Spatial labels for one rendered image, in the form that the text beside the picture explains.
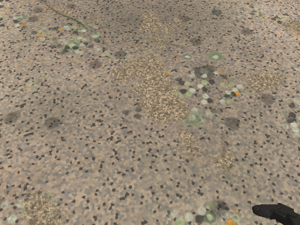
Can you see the right robot hand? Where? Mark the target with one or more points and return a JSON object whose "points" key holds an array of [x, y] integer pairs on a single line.
{"points": [[280, 212]]}

